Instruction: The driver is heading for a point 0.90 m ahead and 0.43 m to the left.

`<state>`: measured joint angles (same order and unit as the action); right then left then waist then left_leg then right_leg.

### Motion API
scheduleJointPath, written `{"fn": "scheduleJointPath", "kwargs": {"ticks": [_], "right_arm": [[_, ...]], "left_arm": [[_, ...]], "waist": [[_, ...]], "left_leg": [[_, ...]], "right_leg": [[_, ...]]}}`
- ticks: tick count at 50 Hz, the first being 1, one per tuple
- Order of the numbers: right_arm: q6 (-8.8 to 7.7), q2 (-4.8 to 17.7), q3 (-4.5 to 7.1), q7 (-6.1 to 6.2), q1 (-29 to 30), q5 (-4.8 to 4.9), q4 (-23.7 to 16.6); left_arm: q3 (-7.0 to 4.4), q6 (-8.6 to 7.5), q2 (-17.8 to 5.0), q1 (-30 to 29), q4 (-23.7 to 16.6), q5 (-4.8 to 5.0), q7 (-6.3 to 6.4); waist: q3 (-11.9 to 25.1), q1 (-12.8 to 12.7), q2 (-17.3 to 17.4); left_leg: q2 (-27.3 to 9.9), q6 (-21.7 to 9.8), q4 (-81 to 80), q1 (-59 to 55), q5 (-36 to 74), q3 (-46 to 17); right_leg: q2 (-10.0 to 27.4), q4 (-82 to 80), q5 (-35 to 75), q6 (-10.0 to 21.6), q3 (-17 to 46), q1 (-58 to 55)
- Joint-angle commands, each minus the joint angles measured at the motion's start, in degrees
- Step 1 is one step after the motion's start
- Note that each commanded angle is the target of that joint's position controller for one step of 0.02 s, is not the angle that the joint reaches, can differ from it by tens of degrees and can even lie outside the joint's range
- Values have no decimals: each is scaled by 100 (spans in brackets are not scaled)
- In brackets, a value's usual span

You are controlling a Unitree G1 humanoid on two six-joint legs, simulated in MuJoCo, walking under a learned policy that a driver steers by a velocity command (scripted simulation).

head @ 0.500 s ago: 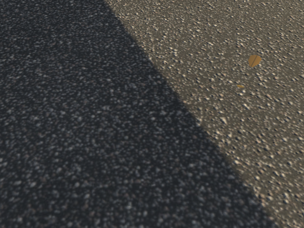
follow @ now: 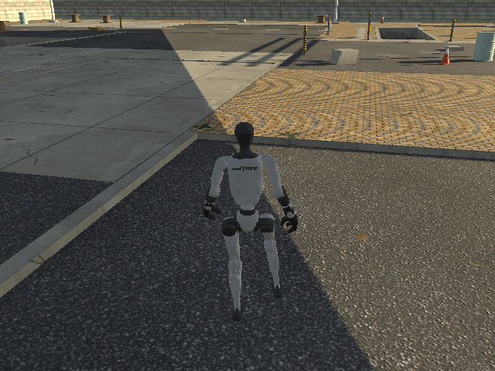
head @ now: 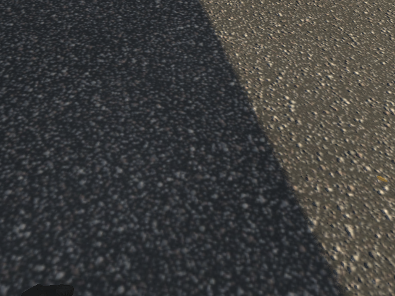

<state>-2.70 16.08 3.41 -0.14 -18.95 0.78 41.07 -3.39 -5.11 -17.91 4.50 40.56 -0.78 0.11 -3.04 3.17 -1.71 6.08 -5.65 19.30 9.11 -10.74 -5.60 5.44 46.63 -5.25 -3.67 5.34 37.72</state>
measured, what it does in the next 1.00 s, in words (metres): walks ahead, turning left: right foot, then left foot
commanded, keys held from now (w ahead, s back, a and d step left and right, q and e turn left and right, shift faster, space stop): w+q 1.00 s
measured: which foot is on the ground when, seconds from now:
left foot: down 0.00-0.20, up 0.22-0.72, down 0.74-1.00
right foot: up 0.00-0.18, down 0.20-0.72, up 0.74-1.00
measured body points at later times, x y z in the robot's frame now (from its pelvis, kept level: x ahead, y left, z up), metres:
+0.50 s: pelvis +0.28 -0.04 +0.00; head +0.31 -0.03 +0.45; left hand +0.24 +0.25 -0.12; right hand +0.52 -0.25 -0.10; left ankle +0.33 +0.14 -0.68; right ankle +0.27 -0.15 -0.75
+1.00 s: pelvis +0.51 +0.12 +0.00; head +0.53 +0.16 +0.45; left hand +0.52 +0.45 -0.09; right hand +0.74 -0.07 -0.10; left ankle +0.47 +0.17 -0.75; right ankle +0.73 +0.03 -0.68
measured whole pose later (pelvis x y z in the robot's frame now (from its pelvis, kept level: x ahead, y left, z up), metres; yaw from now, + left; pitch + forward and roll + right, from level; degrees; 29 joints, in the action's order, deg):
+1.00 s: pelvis +0.51 +0.12 +0.00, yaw +36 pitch +1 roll -1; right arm -2.5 16.4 3.5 -0.2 -19.0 0.6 38.8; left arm -2.7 -5.2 -18.5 4.9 40.5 -0.9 -0.4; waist -3.1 2.8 -1.9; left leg 6.4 -5.8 19.9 10.2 -10.4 -5.3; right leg 5.8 50.4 -8.5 -3.7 4.8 37.6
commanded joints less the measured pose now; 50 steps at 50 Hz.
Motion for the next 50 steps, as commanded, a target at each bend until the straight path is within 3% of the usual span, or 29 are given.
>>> {"fn": "scheduleJointPath", "kwargs": {"ticks": [1,4,7,9,10,11,12,13,14,15,16,17,20,23,27,31,34,35,36,37,38,39,40,41,42,43,44,47,50], "right_arm": [[-54,1047,291,108,45,36,-322],[-13,1057,303,126,-215,75,-182],[48,1011,309,164,-225,72,-139],[85,931,294,157,-76,57,-178],[78,688,201,127,-37,20,-240],[72,357,72,124,-198,-111,-355],[17,202,16,116,-1011,139,-516],[28,858,128,140,-827,197,-303],[58,1108,208,130,-171,139,-381],[82,1027,210,136,98,79,-425],[80,939,223,113,284,25,-491],[98,815,218,73,238,61,-510],[173,505,157,34,332,91,-613],[171,424,117,0,631,62,-755],[82,311,51,-143,1233,60,-883],[73,294,28,-281,1818,79,-1141],[120,562,163,-320,1574,38,-1204],[148,754,272,-307,1063,31,-1101],[177,1031,446,-247,115,49,-848],[249,1479,617,-121,-755,86,-638],[162,2039,636,-116,-406,110,-754],[67,1450,483,-155,-560,76,-874],[-23,1200,391,-172,-344,24,-797],[-64,1082,347,-169,-7,31,-797],[-66,929,295,-155,344,16,-843],[-75,841,252,-128,533,-60,-918],[-83,830,246,-107,614,-69,-925],[-110,964,276,-2,464,-30,-775],[-68,1044,298,86,226,9,-614]], "left_arm": [[-20,-84,-236,-535,-443,40,-53],[-38,-156,-345,-886,-573,110,-137],[-113,-227,-539,-763,-567,123,-190],[-212,-276,-684,-105,-402,115,-153],[-298,-304,-870,550,-293,43,-113],[-366,-278,-1188,1426,-223,4,-60],[-432,-203,-1471,1650,-13,-23,-122],[-297,-182,-827,1383,-159,99,-140],[-214,-141,-527,1143,-200,109,-105],[-172,-109,-471,893,-208,53,-97],[-143,-93,-372,769,-147,32,-84],[-123,-109,-342,729,-105,-3,-62],[-164,-177,-409,778,54,61,-53],[-229,-165,-609,836,177,54,-40],[-248,-83,-756,910,292,80,-12],[-298,41,-949,1243,479,178,0],[-372,155,-1196,1214,492,265,42],[-393,201,-1267,1174,475,288,64],[-359,225,-1194,1097,441,304,89],[-224,197,-867,1248,344,123,99],[36,40,-110,1745,-22,-49,1],[-58,-153,-683,1020,-65,154,-74],[-109,-252,-877,541,-240,331,-107],[-76,-298,-776,525,-217,255,-69],[-99,-292,-784,567,-150,102,-33],[-124,-234,-810,698,-122,57,-39],[-129,-172,-780,766,-109,30,-42],[-69,-40,-541,554,-169,-35,-26],[17,-40,-340,-151,-350,-18,-48]], "waist": [[204,33,605],[145,148,651],[179,14,805],[402,-350,934],[977,-676,772],[1884,-912,-47],[2235,-443,-2058],[1624,-597,-1089],[939,-741,-557],[588,-638,-174],[314,-565,-157],[272,-455,-335],[177,-416,-378],[122,-457,-223],[-12,-673,-134],[-195,-816,-121],[115,-475,-351],[431,-148,-388],[912,383,-246],[1426,676,474],[2044,-133,1815],[2374,400,1030],[1472,382,802],[1022,98,321],[728,-133,237],[652,-322,401],[615,-405,435],[423,-405,377],[254,-153,499]], "left_leg": [[-1094,-703,-613,407,920,-908],[-1257,-644,-371,174,634,-1279],[-1451,-545,121,-307,710,-1760],[-1315,-389,664,-296,1217,-1835],[-994,-207,1624,-8,1285,-1577],[-518,36,3284,830,-153,-995],[36,341,4900,2908,-2501,-532],[-474,427,5495,3451,-2120,-682],[-654,462,5524,3520,-1563,-480],[-848,503,5390,3303,-1173,-329],[-1000,518,5121,3209,-926,-320],[-1139,513,4965,2946,-766,-283],[-1266,572,4593,2999,-567,-93],[-1323,658,3914,3287,36,-49],[-1230,592,2621,2994,1111,319],[-1099,397,1867,2894,1003,646],[-661,62,1674,2166,167,1038],[-429,-100,1594,1474,-20,1164],[-217,-327,1236,98,339,1159],[-919,-662,1160,-1675,340,-56],[-2321,-1787,511,-3281,-830,-3450],[-2468,-1744,-187,-3308,-1484,-4083],[-2307,-1466,-310,-2630,-1015,-3254],[-2059,-1284,-304,-1785,-364,-2615],[-1831,-1162,-350,-1080,334,-2093],[-1692,-1133,-457,-618,818,-1832],[-1621,-1153,-561,-355,1097,-1716],[-1431,-1165,-667,240,1698,-1223],[-1112,-878,-606,488,1322,-905]], "right_leg": [[-366,-1108,992,-80,-239,-616],[-490,-1626,1106,9,-126,-801],[-516,-1913,531,202,10,-994],[-575,-2172,251,436,-164,-1882],[-225,-2152,247,693,54,-3059],[800,-2037,-97,997,1153,-4626],[1885,-2749,-1616,1878,3970,-5934],[1792,-3003,-2740,1699,3908,-5488],[1531,-3056,-2437,1448,2855,-4777],[1284,-3154,-1632,1342,2148,-4109],[1085,-3269,-1024,1332,1645,-3670],[943,-3402,-666,1275,1215,-3381],[893,-3718,-52,1412,496,-3179],[951,-3848,552,1501,-33,-3354],[777,-3844,1025,1318,-877,-3480],[970,-3682,1406,1190,-1238,-4006],[1040,-2763,3747,1024,-1540,-4378],[992,-1963,4490,955,-1649,-4330],[815,-769,4373,783,-1805,-3783],[553,1018,2157,538,-1791,-2290],[-652,2885,-2902,255,-1062,145],[-548,3308,-2810,341,9,732],[-320,3081,-2202,455,-35,1050],[-85,2569,-1718,470,-39,758],[58,2093,-1465,403,-49,384],[151,1897,-1269,350,-5,10],[150,1716,-1179,262,-40,-162],[38,967,-685,-16,-212,-234],[-188,-382,485,-106,-245,-413]]}}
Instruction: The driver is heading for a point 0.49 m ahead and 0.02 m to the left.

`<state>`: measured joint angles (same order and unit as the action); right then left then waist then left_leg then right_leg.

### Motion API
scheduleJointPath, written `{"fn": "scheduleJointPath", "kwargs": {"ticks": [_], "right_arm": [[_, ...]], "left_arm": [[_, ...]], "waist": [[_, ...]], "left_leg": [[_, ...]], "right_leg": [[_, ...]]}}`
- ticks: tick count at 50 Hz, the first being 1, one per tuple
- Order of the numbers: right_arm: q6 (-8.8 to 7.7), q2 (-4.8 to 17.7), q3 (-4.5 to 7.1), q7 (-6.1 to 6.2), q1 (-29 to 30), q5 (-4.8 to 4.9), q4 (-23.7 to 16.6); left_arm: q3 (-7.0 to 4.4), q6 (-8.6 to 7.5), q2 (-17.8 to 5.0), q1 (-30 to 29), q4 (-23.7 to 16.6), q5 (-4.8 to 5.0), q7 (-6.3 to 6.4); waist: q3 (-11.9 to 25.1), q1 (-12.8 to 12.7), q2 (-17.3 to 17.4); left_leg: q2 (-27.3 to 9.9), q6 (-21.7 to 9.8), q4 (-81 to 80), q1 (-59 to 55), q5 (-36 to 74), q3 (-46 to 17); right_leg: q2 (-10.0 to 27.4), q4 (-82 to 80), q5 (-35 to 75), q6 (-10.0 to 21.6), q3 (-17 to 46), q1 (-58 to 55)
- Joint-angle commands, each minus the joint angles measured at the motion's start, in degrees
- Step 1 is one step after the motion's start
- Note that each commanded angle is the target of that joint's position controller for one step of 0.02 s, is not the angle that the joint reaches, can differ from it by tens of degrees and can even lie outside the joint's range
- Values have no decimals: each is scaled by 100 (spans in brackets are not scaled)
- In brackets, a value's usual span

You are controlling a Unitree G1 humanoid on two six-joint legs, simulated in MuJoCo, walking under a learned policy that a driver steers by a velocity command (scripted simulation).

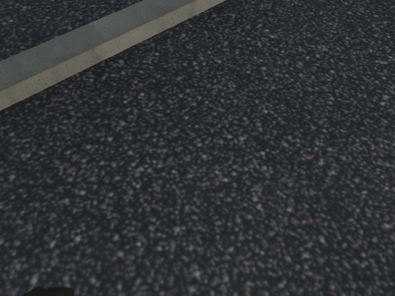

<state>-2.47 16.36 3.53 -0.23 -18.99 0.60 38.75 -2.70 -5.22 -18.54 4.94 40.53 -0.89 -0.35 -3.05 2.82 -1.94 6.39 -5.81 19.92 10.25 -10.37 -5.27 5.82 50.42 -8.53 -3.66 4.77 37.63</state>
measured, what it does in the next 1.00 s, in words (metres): walks ahead, turning left: right foot, then left foot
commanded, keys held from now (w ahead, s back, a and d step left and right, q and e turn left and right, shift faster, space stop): w+q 0.42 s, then q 0.02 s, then no key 0.56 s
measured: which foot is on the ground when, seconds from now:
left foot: down 0.00-0.22, up 0.24-0.66, down 0.68-1.00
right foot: up 0.00-0.20, down 0.22-0.68, up 0.70-0.98, down 1.00-1.00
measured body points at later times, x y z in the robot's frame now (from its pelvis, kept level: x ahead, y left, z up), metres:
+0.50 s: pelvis +0.28 -0.04 +0.00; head +0.31 -0.03 +0.45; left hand +0.24 +0.25 -0.12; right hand +0.53 -0.25 -0.09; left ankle +0.33 +0.14 -0.68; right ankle +0.28 -0.15 -0.75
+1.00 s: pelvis +0.41 +0.04 -0.02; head +0.43 +0.04 +0.43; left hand +0.42 +0.33 -0.14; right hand +0.65 -0.14 -0.12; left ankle +0.44 +0.16 -0.75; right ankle +0.48 -0.09 -0.75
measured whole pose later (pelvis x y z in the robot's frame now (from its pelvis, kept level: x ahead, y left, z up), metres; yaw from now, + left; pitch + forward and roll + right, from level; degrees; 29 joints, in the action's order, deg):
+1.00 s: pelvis +0.41 +0.04 -0.02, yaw +21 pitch +0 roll +2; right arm -0.1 13.2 1.8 -0.3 -7.0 -1.2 43.4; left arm -1.5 1.5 -16.3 9.6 48.8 -1.2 1.2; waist -2.0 -0.2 -1.7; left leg 3.5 -2.3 28.8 19.9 -8.9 1.0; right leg 4.1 33.8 -15.4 -2.3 1.3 17.7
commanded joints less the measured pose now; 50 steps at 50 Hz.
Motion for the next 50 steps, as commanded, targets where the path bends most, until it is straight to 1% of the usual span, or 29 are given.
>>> {"fn": "scheduleJointPath", "kwargs": {"ticks": [1,6,8,10,11,12,13,14,15,16,17,19,22,25,28,30,32,33,34,35,36,37,38,39,40,42,46,49,50], "right_arm": [[-73,1031,291,112,145,38,-333],[-10,1001,295,142,-252,103,-67],[32,992,306,164,-218,92,-35],[64,822,251,150,-90,69,-65],[51,509,128,123,-72,3,-158],[7,128,8,123,-835,118,-275],[-21,569,46,138,-953,185,-236],[5,992,164,137,-379,186,-223],[37,1048,189,144,54,117,-304],[38,973,200,131,316,50,-385],[56,865,210,100,344,56,-407],[118,584,163,58,263,117,-412],[167,400,104,40,583,61,-585],[96,249,31,-21,828,-17,-630],[27,188,2,-147,1300,-4,-711],[19,312,49,-210,1414,-12,-782],[12,530,158,-213,1035,-84,-682],[9,738,262,-171,558,-116,-519],[36,1144,367,-76,166,-160,-456],[90,1416,313,15,160,-315,-559],[100,893,144,-18,166,-219,-577],[106,683,88,-77,391,-147,-543],[87,583,51,-98,734,-88,-456],[79,504,16,-99,1008,-81,-424],[91,572,35,-93,1264,-113,-392],[111,651,84,-70,1535,-216,-331],[128,507,41,2,1620,-204,-102],[170,273,-50,19,1550,-154,139],[175,178,-85,17,1358,-184,271]], "left_arm": [[-31,-46,-234,-410,-395,11,-26],[-91,-143,-425,-902,-582,116,-132],[-156,-186,-545,-729,-558,127,-147],[-281,-235,-711,80,-366,96,-95],[-364,-259,-960,872,-292,-3,-50],[-487,-191,-1434,1544,-145,-84,-30],[-428,-147,-1076,1602,-89,95,-81],[-314,-111,-644,1320,-175,122,-53],[-261,-59,-504,1028,-209,71,-27],[-220,-33,-396,836,-164,40,-16],[-180,-43,-296,749,-128,3,2],[-188,-86,-271,719,-42,41,6],[-272,-126,-509,729,103,66,9],[-297,-46,-660,613,199,85,32],[-295,48,-761,858,369,172,62],[-320,96,-878,945,470,257,66],[-344,140,-965,843,512,332,89],[-307,151,-862,880,541,321,93],[-214,130,-648,1092,500,167,89],[28,105,-106,1746,387,-94,-7],[46,153,-310,1953,632,51,-76],[-63,231,-664,1377,539,229,-89],[-47,293,-585,1020,444,243,-41],[-54,371,-549,916,482,172,32],[-68,471,-553,1017,520,135,85],[-40,600,-393,1281,657,108,167],[0,680,-253,1084,718,54,214],[23,661,-177,1028,754,-91,152],[21,644,-329,919,660,-140,152]], "waist": [[232,-27,566],[197,125,687],[219,-1,853],[566,-434,915],[1333,-792,555],[2225,-609,-1049],[2172,-621,-1400],[1337,-774,-737],[829,-737,-336],[435,-642,-219],[293,-508,-324],[218,-405,-465],[46,-383,-283],[134,-378,-210],[283,-565,-253],[342,-513,-311],[554,-188,-321],[827,60,-165],[1240,168,335],[2069,-214,1709],[3086,-64,1284],[2420,42,872],[1765,-75,696],[1377,-189,539],[1174,-396,652],[1057,-573,873],[1073,-476,916],[765,-577,752],[501,-493,504]], "left_leg": [[-1076,-773,-631,441,1078,-910],[-1309,-591,-143,-43,494,-1544],[-1434,-519,198,-330,645,-1856],[-1162,-301,929,-245,1174,-1798],[-846,-95,2286,306,783,-1448],[21,384,4297,2315,-1595,-620],[-306,480,5267,3263,-2357,-603],[-581,532,5571,3532,-1838,-599],[-781,557,5512,3416,-1412,-352],[-934,565,5249,3292,-1135,-304],[-1094,546,5028,3055,-945,-294],[-1208,544,4719,2813,-827,-139],[-1283,648,4063,3028,-478,-47],[-1112,682,2858,2468,392,244],[-868,607,1809,1852,1163,486],[-789,460,1397,1657,1014,453],[-603,236,902,1007,967,544],[-474,75,562,187,1430,600],[-1001,-144,659,-906,3520,81],[-2732,-1281,1199,-2857,6005,-1962],[-3083,-1713,980,-2758,5160,-2519],[-2616,-1454,729,-2171,4484,-1914],[-2311,-1162,557,-1598,3834,-1508],[-2167,-982,373,-943,3331,-1299],[-2009,-861,150,-194,2901,-1038],[-1812,-838,-135,599,2335,-717],[-1712,-709,-321,937,642,-587],[-1343,-168,-313,1448,-1503,-440],[-1124,134,-152,1569,-1925,-342]], "right_leg": [[-330,-1170,1129,-101,-201,-579],[-546,-2124,1254,76,9,-928],[-559,-2229,712,233,44,-1119],[-561,-2549,572,511,-123,-2284],[177,-2367,442,861,504,-3726],[1553,-2670,-586,1799,2925,-5868],[1931,-3174,-2033,1955,4239,-5951],[1676,-3344,-2333,1691,3445,-5243],[1428,-3399,-1730,1483,2585,-4513],[1192,-3534,-1031,1423,1981,-3878],[1007,-3670,-556,1349,1499,-3497],[862,-3935,-77,1362,880,-3168],[969,-4131,1023,1528,269,-3108],[701,-3917,2797,1432,-599,-2987],[604,-3728,3008,1272,-937,-3147],[753,-3467,3036,1196,-864,-3455],[737,-2787,3471,1036,-896,-3581],[536,-2065,3419,866,-1040,-3404],[195,-979,2255,557,-1250,-2736],[-464,1107,-2604,129,-1135,-838],[-379,1773,-3409,78,-74,-910],[-216,1847,-3127,53,-38,-686],[-97,1575,-2854,42,-129,-466],[12,1227,-2622,-11,-112,-587],[45,856,-2357,-66,-141,-1099],[-122,251,-2004,-149,-353,-1834],[-185,-916,-968,-23,-401,-2529],[-273,-2062,-88,236,-482,-3238],[46,-2491,-12,399,-115,-3181]]}}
